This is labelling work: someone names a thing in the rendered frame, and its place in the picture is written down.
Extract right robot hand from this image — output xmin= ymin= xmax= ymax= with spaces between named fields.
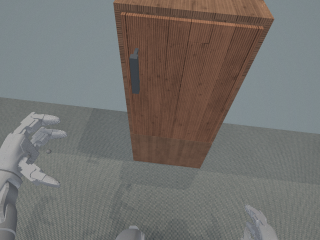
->
xmin=240 ymin=204 xmax=278 ymax=240

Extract handle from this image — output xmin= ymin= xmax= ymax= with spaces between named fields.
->
xmin=129 ymin=48 xmax=140 ymax=94

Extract left robot hand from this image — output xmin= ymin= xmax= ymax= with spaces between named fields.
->
xmin=0 ymin=112 xmax=68 ymax=188

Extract robot left shin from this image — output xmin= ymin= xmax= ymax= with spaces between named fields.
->
xmin=129 ymin=225 xmax=139 ymax=230

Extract robot left forearm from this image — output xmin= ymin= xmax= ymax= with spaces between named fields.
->
xmin=0 ymin=169 xmax=23 ymax=240

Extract robot left thigh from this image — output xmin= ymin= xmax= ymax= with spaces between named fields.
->
xmin=115 ymin=228 xmax=145 ymax=240

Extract cupboard door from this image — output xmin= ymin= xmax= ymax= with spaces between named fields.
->
xmin=120 ymin=12 xmax=264 ymax=143

